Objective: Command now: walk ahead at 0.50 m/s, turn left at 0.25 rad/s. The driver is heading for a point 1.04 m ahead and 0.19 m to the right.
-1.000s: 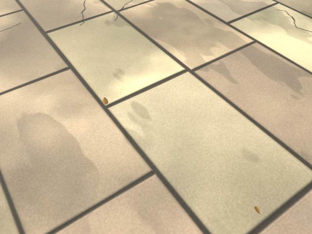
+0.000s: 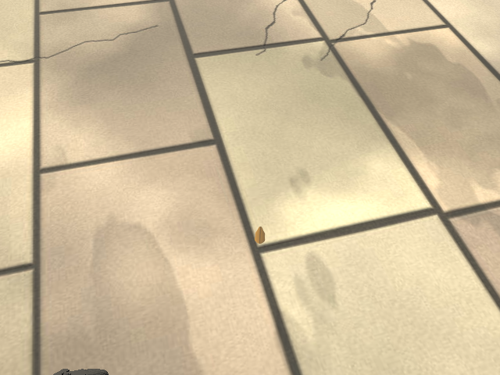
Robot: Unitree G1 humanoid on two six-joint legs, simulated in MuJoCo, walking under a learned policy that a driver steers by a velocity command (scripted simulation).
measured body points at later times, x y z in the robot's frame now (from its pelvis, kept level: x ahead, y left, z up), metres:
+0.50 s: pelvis +0.28 -0.04 +0.00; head +0.31 -0.05 +0.45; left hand +0.27 +0.23 -0.12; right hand +0.50 -0.27 -0.09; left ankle +0.46 +0.13 -0.70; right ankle +0.21 -0.14 -0.74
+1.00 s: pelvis +0.54 -0.03 +0.00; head +0.56 -0.04 +0.45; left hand +0.80 +0.15 -0.09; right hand +0.48 -0.32 -0.13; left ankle +0.49 +0.10 -0.74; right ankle +0.64 -0.23 -0.69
